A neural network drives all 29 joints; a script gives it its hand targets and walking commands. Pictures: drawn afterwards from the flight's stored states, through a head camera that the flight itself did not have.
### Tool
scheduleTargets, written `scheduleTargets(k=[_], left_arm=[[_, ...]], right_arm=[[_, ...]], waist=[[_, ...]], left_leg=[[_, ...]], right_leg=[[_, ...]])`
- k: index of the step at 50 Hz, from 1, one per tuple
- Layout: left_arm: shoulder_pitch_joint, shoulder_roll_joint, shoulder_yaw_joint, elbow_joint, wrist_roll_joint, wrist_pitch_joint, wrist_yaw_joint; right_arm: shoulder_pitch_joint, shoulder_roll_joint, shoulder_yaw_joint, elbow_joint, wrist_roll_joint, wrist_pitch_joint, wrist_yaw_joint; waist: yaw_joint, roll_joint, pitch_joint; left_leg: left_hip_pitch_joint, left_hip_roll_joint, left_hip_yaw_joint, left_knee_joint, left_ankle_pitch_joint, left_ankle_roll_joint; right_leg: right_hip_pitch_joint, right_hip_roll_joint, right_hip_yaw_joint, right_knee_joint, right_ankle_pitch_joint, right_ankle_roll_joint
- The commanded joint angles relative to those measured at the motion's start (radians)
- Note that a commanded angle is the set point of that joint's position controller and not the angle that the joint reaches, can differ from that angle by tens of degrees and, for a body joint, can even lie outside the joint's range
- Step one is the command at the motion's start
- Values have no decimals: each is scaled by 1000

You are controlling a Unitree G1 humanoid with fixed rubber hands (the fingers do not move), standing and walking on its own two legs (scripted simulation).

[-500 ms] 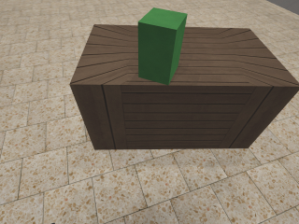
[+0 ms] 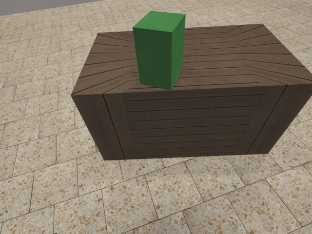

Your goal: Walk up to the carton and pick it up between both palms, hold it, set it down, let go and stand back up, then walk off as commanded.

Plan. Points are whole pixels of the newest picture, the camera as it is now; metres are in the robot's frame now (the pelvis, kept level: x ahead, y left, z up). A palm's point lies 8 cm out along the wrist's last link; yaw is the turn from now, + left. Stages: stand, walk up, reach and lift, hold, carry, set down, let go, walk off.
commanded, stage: walk up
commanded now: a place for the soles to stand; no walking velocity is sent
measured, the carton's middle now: (161, 51) +0.88 +0.01 +0.03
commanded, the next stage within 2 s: none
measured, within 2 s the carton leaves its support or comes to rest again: neither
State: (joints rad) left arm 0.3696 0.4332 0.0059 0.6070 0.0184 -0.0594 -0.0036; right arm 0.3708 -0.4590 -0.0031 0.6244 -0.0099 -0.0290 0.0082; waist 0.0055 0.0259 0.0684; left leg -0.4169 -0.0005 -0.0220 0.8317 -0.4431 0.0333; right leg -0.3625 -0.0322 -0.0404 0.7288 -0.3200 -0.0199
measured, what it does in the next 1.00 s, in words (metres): stands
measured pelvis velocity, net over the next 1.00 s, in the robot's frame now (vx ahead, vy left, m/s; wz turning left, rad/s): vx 0.03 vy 0.01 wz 0.01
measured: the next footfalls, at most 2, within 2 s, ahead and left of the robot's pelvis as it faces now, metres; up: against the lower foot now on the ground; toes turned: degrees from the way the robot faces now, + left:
none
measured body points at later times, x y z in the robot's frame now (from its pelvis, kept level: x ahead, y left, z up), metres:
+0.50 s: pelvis +0.01 +0.01 +0.00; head +0.03 +0.01 +0.45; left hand +0.11 +0.32 -0.08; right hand +0.11 -0.31 -0.09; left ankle +0.04 +0.13 -0.72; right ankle +0.04 -0.11 -0.71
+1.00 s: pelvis +0.03 +0.01 +0.00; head +0.06 +0.01 +0.45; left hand +0.14 +0.32 -0.08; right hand +0.14 -0.31 -0.09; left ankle +0.04 +0.14 -0.72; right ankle +0.05 -0.11 -0.72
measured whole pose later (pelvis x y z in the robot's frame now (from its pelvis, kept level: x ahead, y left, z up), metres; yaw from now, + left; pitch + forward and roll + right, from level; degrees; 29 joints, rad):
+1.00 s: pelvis +0.03 +0.01 +0.00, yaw +0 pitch -1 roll +0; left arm 0.32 0.43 0.01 0.61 0.02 -0.05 0.00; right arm 0.33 -0.46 0.00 0.63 -0.01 -0.04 0.00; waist 0.01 0.01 0.07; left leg -0.36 0.00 -0.02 0.75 -0.38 0.01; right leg -0.36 -0.03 -0.04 0.74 -0.37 -0.02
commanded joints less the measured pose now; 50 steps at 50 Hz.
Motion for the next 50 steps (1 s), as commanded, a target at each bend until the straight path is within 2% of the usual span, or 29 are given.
scheduleTargets(k=[1, 3, 4, 5, 6, 7, 10, 12, 13, 14, 15, 17, 19, 20, 22, 24, 27, 29, 31, 34, 36, 38, 39, 41, 42, 44, 45, 46, 50], left_arm=[[-93, 241, 82, -14, -1, 3, 6], [-67, 174, 62, -29, -11, 8, 7], [-58, 157, 51, -31, -10, 8, 3], [-22, 165, 59, -4, -19, 15, 3], [-13, 188, 74, 26, -19, 14, 2], [12, 199, 82, 22, -9, 12, -5], [43, 208, 98, 43, -3, 0, 0], [29, 286, 108, 41, 6, -6, 8], [-10, 299, 112, 34, 9, -4, 8], [-44, 295, 103, 13, 10, -3, 10], [-86, 276, 100, 1, 11, 2, 8], [-93, 221, 78, 8, 8, 4, 6], [-94, 167, 66, -5, -4, 13, 1], [-73, 185, 73, 2, -4, 13, 5], [-22, 202, 73, 23, -7, 0, 4], [-22, 212, 79, 22, -2, -17, 5], [9, 275, 99, 46, -3, -28, 14], [-42, 268, 94, 15, -9, -26, 12], [-52, 213, 74, -5, -14, -20, 17], [-25, 214, 70, -6, -19, -19, 18], [-17, 229, 80, 9, -12, -17, 24], [-16, 248, 87, 7, -17, -13, 20], [-13, 261, 97, -6, -16, -12, 24], [-39, 232, 79, -6, -13, -8, 24], [-43, 225, 75, 4, -9, -6, 23], [-72, 215, 78, 2, -13, -5, 19], [-45, 194, 75, 8, -12, -6, 19], [-31, 212, 73, 20, -12, -5, 17], [0, 252, 85, 18, -7, -17, 16]], right_arm=[[92, -141, -81, 44, -4, -15, -2], [100, -216, -110, 52, -22, -22, -12], [36, -240, -105, 28, -22, -26, -15], [-12, -265, -107, -1, -22, -28, -13], [-42, -276, -104, 0, -20, -25, -9], [-79, -263, -97, -3, -19, -21, -11], [-101, -184, -83, -3, -11, -11, -2], [-62, -161, -76, -18, -3, -5, -1], [-21, -172, -85, 12, -7, -3, -3], [5, -181, -86, 23, -5, 0, 2], [54, -168, -86, 41, -2, -8, 5], [70, -171, -93, 57, -13, -21, 6], [26, -228, -99, 30, -14, -29, 2], [-17, -245, -105, 14, -20, -28, 1], [-71, -249, -92, -4, -11, -27, -4], [-65, -198, -78, 0, -5, -21, 0], [-45, -133, -66, -6, 2, -23, -3], [-21, -143, -68, 8, 3, -29, -8], [17, -189, -87, 17, 2, -41, -11], [-8, -198, -84, 10, 17, -42, -12], [-44, -172, -76, 10, 15, -38, -16], [-48, -153, -71, 2, 11, -30, -17], [-34, -142, -69, -5, 15, -27, -17], [-31, -153, -73, 3, 1, -35, -19], [-17, -177, -77, 12, 5, -35, -19], [-29, -190, -79, 1, 0, -35, -17], [-54, -197, -84, 13, 1, -33, -12], [-82, -207, -81, 0, 2, -31, -12], [-98, -145, -69, -10, 8, -23, -7]], waist=[[-37, -198, 3], [-23, -3, -21], [-5, 58, 28], [7, 48, 44], [30, 50, 100], [41, 68, 100], [66, 49, 16], [43, -157, -11], [15, -156, 28], [-16, -119, 76], [-35, -183, 48], [-41, -125, 14], [-29, 96, 18], [-13, 93, 34], [27, 49, 11], [39, 40, -18], [17, -88, -58], [-6, -138, -104], [-22, -28, -185], [-3, -35, -165], [24, -70, -153], [14, -43, -170], [5, -95, -193], [0, -85, -150], [-6, -13, -172], [-6, -56, -131], [12, 30, -111], [19, 25, -100], [27, -64, -118]], left_leg=[[149, -20, 70, -280, 88, 14], [150, 82, -126, -343, -2, 42], [90, 211, -385, -443, -173, 108], [-23, 288, -506, -530, -382, 178], [-152, 269, -473, -546, -444, 176], [-203, 218, -346, -515, -393, 138], [-194, 102, -170, -364, -203, 47], [-150, 14, -64, -140, -136, 1], [-76, -9, 14, -30, -64, -8], [-29, 6, 12, -18, -42, -8], [80, 19, 10, -82, 0, 9], [143, 11, -20, -217, -1, 31], [38, 186, -410, -469, -297, 112], [29, 237, -467, -516, -305, 144], [-22, 219, -372, -429, -130, 144], [-66, 152, -220, -344, 91, 80], [-57, 14, -10, -65, 221, -3], [31, 32, 11, -163, 124, 5], [145, 74, -87, -185, 393, 51], [108, 132, -157, -154, 525, 82], [59, 93, -96, -113, 556, 76], [26, 44, -15, -61, 427, 36], [24, 41, -34, -78, 389, 48], [88, 57, -51, -129, 378, 44], [96, 84, -93, -146, 390, 66], [69, 116, -154, -192, 386, 97], [51, 134, -169, -219, 341, 95], [37, 142, -192, -213, 345, 103], [-26, 24, -53, -96, 246, 37]], right_leg=[[-91, -143, 160, -184, -176, -125], [-167, -74, 104, -62, -280, -99], [-199, 2, 59, 39, -252, -54], [-127, 41, 26, 104, -233, -28], [-32, 14, 45, 100, -204, -36], [69, 28, 23, 0, -184, -37], [211, 2, 60, -169, -131, -60], [88, -187, 370, -375, -411, -130], [-28, -263, 452, -436, -533, -159], [-111, -279, 456, -450, -552, -174], [-155, -220, 340, -395, -533, -146], [-151, -131, 204, -261, -318, -95], [-148, 4, 71, -8, -215, -26], [-121, 30, 40, 54, -168, -22], [-27, 19, 43, -7, -162, -27], [114, -3, 55, -107, -75, -49], [165, -196, 314, -222, 144, -145], [154, -217, 267, -141, 338, -175], [104, -119, 136, -37, 372, -110], [106, -54, 70, -28, 317, -62], [183, -75, 90, -30, 393, -82], [211, -164, 182, -62, 416, -145], [202, -178, 182, -69, 379, -148], [126, -145, 145, -31, 327, -122], [108, -116, 115, -11, 297, -109], [81, -57, 70, 4, 231, -78], [76, -45, 49, -16, 128, -73], [98, -37, 64, -34, 125, -67], [161, -167, 228, -181, 88, -145]])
